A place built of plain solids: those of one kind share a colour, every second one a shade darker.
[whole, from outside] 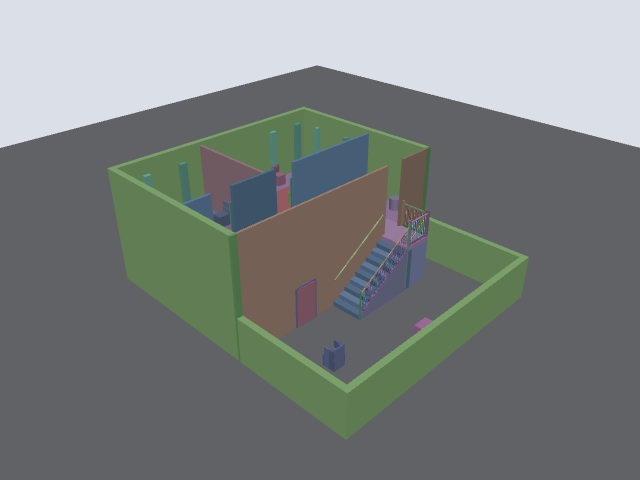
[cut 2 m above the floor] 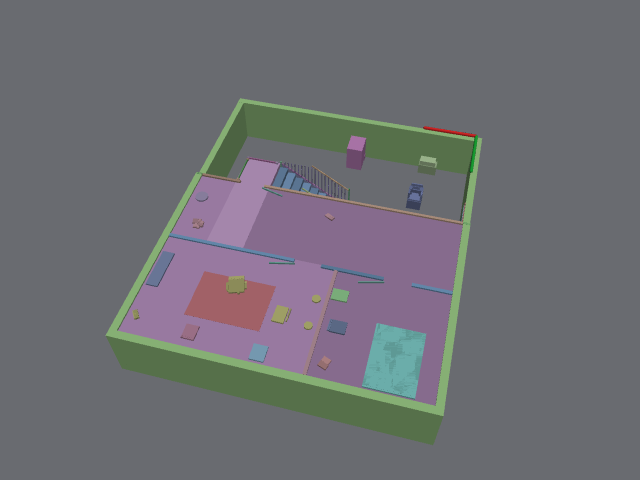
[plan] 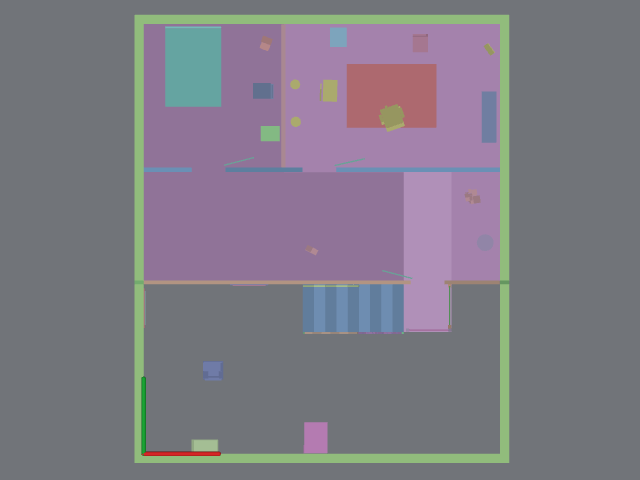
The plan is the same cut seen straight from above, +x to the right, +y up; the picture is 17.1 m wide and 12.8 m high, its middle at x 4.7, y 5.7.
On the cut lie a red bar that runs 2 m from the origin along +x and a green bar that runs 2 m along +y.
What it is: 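A house over a walled back yard; in the yard at the foot of the outdoor stair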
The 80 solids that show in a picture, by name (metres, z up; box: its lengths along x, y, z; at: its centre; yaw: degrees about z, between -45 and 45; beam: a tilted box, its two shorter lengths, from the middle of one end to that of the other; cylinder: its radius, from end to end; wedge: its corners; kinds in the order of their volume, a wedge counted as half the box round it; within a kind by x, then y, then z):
{
 "undercroft_block_1": {"box": [9.75, 6.97, 1.81], "at": [4.75, 8.1, 0.85]},
 "wall_1": {"box": [0.25, 4.52, 1.85], "at": [-0.12, 2.26, 0.88]},
 "wall_2": {"box": [0.25, 7.19, 4.87], "at": [-0.12, 8.11, 2.38]},
 "wall_3": {"box": [10.0, 0.25, 1.85], "at": [4.75, -0.12, 0.88]},
 "wall_4": {"box": [10.0, 0.25, 4.87], "at": [4.75, 11.58, 2.38]},
 "wall_5": {"box": [0.25, 4.52, 1.85], "at": [9.62, 2.26, 0.88]},
 "wall_6": {"box": [0.25, 7.19, 4.87], "at": [9.62, 8.11, 2.38]},
 "upper_floor_1": {"box": [3.86, 4.08, 0.18], "at": [1.8, 9.54, 1.85]},
 "upper_floor_2": {"box": [7.07, 2.9, 0.18], "at": [3.41, 6.07, 1.85]},
 "upper_floor_3": {"box": [5.91, 4.08, 0.18], "at": [6.67, 9.54, 1.85]},
 "upper_floor_4": {"box": [1.43, 2.9, 0.18], "at": [8.91, 6.07, 1.85]},
 "step_1": {"box": [0.9, 1.27, 0.24], "at": [4.69, 3.88, 0.07]},
 "step_2": {"box": [0.9, 1.27, 0.44], "at": [4.99, 3.88, 0.17]},
 "step_3": {"box": [0.9, 1.27, 0.63], "at": [5.29, 3.88, 0.27]},
 "step_4": {"box": [0.9, 1.27, 0.83], "at": [5.59, 3.88, 0.36]},
 "step_5": {"box": [0.9, 1.27, 1.02], "at": [5.88, 3.88, 0.46]},
 "step_6": {"box": [0.9, 1.27, 1.21], "at": [6.18, 3.88, 0.56]},
 "step_7": {"box": [0.9, 1.27, 1.41], "at": [6.48, 3.88, 0.65]},
 "step_8": {"box": [0.9, 1.27, 1.6], "at": [6.78, 3.88, 0.75]},
 "step_9": {"box": [0.6, 1.27, 1.8], "at": [6.93, 3.88, 0.85]},
 "bedstead_bedroom_bed_1": {"box": [0.68, 0.45, 0.71], "at": [0.96, 11.07, 2.24]},
 "bedstead_bedroom_bed_2": {"box": [1.4, 0.85, 0.61], "at": [1.32, 9.69, 2.19]},
 "bedstead_bedroom_bed_3": {"box": [1.5, 2.09, 0.51], "at": [1.32, 10.3, 2.14]},
 "bedstead_bedroom_bed_4": {"box": [1.5, 2.09, 0.56], "at": [1.32, 10.3, 2.17]},
 "bedstead_bedroom_bed_5": {"box": [1.45, 0.82, 0.61], "at": [1.32, 10.53, 2.19]},
 "bedstead_bedroom_bed_6": {"box": [1.5, 0.05, 1.0], "at": [1.32, 11.37, 2.39]},
 "bedstead_bedroom_bed_7": {"box": [0.68, 0.47, 0.71], "at": [1.66, 11.06, 2.24]},
 "bedstead_bedroom_bed_8": {"box": [0.65, 0.4, 0.76], "at": [1.67, 11.04, 2.27]},
 "stair_wall_1": {"box": [7.12, 0.1, 4.87], "at": [3.56, 4.57, 2.38]},
 "stair_wall_2": {"box": [1.48, 0.1, 4.87], "at": [8.76, 4.57, 2.38]},
 "head_base_1": {"box": [1.28, 1.27, 1.89], "at": [7.57, 3.88, 0.9]},
 "upper_partition_1": {"box": [1.28, 0.12, 2.78], "at": [0.64, 7.57, 3.28]},
 "upper_partition_2": {"box": [2.05, 0.12, 2.78], "at": [3.21, 7.57, 3.28]},
 "upper_partition_3": {"box": [4.37, 0.12, 2.78], "at": [7.31, 7.57, 3.28]},
 "upper_split_wall_1": {"box": [0.12, 3.83, 2.78], "at": [3.72, 9.55, 3.28]},
 "upper_floor_head_1": {"box": [1.28, 4.27, 0.18], "at": [7.57, 5.38, 1.85]},
 "curtains_1": {"box": [0.3, 0.19, 2.21], "at": [1.11, 11.37, 3.11]},
 "curtains_2": {"box": [0.3, 0.19, 2.21], "at": [2.72, 11.37, 3.11]},
 "curtains_3": {"box": [0.3, 0.18, 2.26], "at": [7.51, 11.37, 3.13]},
 "curtains_4": {"box": [0.3, 0.18, 2.26], "at": [8.99, 11.37, 3.13]},
 "curtains_5": {"box": [0.19, 0.22, 2.19], "at": [9.41, 10.5, 3.09]},
 "bin_1": {"box": [0.62, 0.83, 1.1], "at": [4.59, 0.43, 0.5]},
 "slotfit_study_wall_table_1": {"box": [0.4, 1.37, 0.9], "at": [9.21, 8.98, 2.34]},
 "clutter_study_1": {"cylinder": 0.13, "from": [4.04, 9.85, 1.89], "to": [4.04, 9.85, 2.23]},
 "clutter_study_2": {"cylinder": 0.14, "from": [4.05, 8.85, 1.89], "to": [4.05, 8.85, 2.21]},
 "clutter_study_3": {"box": [0.38, 0.58, 0.41], "at": [4.97, 9.68, 2.09], "yaw": -1.4},
 "clutter_study_4": {"box": [0.5, 0.5, 0.56], "at": [6.61, 9.01, 2.17], "yaw": 19.1},
 "clutter_study_5": {"box": [0.5, 0.1, 1.17], "at": [6.72, 8.71, 2.47], "yaw": 19.1},
 "clutter_study_6": {"box": [0.14, 0.32, 0.27], "at": [9.21, 10.78, 2.02], "yaw": 36.0},
 "slotfit_study_storage_1": {"box": [0.45, 0.52, 1.36], "at": [5.19, 11.11, 2.57]},
 "bench_1": {"box": [0.07, 0.23, 0.84], "at": [1.61, 2.32, 0.37]},
 "bench_2": {"box": [0.14, 0.2, 0.84], "at": [1.65, 2.1, 0.37]},
 "bench_3": {"box": [0.45, 0.05, 0.95], "at": [1.85, 1.98, 0.42]},
 "bench_4": {"box": [0.54, 0.5, 0.48], "at": [1.85, 2.23, 0.19]},
 "bench_5": {"box": [0.5, 0.45, 0.55], "at": [1.85, 2.23, 0.22]},
 "slotfit_bedroom_storage_1": {"box": [0.51, 0.41, 1.31], "at": [3.37, 8.54, 2.55]},
 "planter_1": {"box": [0.72, 0.37, 0.48], "at": [1.63, 0.2, 0.19]},
 "planter_2": {"box": [0.62, 0.33, 0.68], "at": [1.65, 0.2, 0.29]},
 "back_wall_end_1": {"box": [0.25, 0.1, 4.87], "at": [-0.12, 4.57, 2.38]},
 "back_wall_end_2": {"box": [0.25, 0.1, 4.87], "at": [9.62, 4.57, 2.38]},
 "laid_rug_rug_study_1": {"box": [2.4, 1.7, 0.05], "at": [6.61, 9.55, 1.92]},
 "doorleaf_door_1": {"box": [0.83, 0.037, 2.08], "at": [2.54, 7.8, 2.93], "yaw": 14.5},
 "doorleaf_door_2": {"box": [0.83, 0.038, 2.07], "at": [5.49, 7.78, 2.93], "yaw": 12.8},
 "doorleaf_door_3": {"box": [0.83, 0.035, 2.08], "at": [6.76, 4.78, 2.93], "yaw": -14.7},
 "plinth_1": {"wedge": [[4.29, 3.2, -0.05], [4.29, 3.2, 0.21], [4.29, 3.25, -0.05], [4.29, 3.25, 0.21], [6.88, 3.2, -0.05], [6.88, 3.2, 1.89], [6.88, 3.25, -0.05], [6.88, 3.25, 1.89]]},
 "slotfit_bedroom_seat_1": {"box": [0.47, 0.42, 0.52], "at": [3.15, 9.67, 2.15]},
 "slotfit_study_seat_1": {"box": [0.41, 0.44, 0.52], "at": [7.38, 10.93, 2.15]},
 "slotfit_hallpiece_corner_1": {"cylinder": 0.22, "from": [9.11, 5.63, 1.89], "to": [9.11, 5.63, 2.44]},
 "undercroft_leaf_1": {"box": [0.88, 0.05, 1.69], "at": [2.81, 4.5, 0.8]},
 "yard_gate_frame_1": {"box": [0.03, 1.06, 1.81], "at": [0.01, 3.88, 0.85]},
 "undercroft_frame_1": {"box": [1.02, 0.03, 1.75], "at": [2.81, 4.51, 0.82]},
 "headland_side_guard_newel_1": {"box": [0.09, 0.09, 1.15], "at": [7.04, 3.3, 2.46]},
 "headland_side_guard_newel_2": {"box": [0.09, 0.09, 1.15], "at": [8.16, 3.3, 2.46]},
 "guard_newel_1": {"box": [0.05, 0.05, 1.31], "at": [4.27, 3.22, 0.61]},
 "guard_newel_2": {"box": [0.05, 0.05, 3.02], "at": [6.91, 3.22, 1.46]},
 "clutter_bedroom_1": {"box": [0.25, 0.17, 0.11], "at": [3.23, 10.86, 1.94], "yaw": -20.6},
 "clutter_bedroom_2": {"box": [0.28, 0.18, 0.11], "at": [3.28, 11.02, 1.94], "yaw": -20.6},
 "headland_ahead_guard_newel_1": {"box": [0.09, 0.09, 1.15], "at": [8.16, 4.48, 2.46]},
 "headland_side_guard_board_1": {"box": [1.12, 0.04, 0.15], "at": [7.6, 3.3, 1.97]},
 "clutter_clhall_1": {"box": [0.19, 0.2, 0.11], "at": [8.88, 6.78, 1.95], "yaw": 10.5}
}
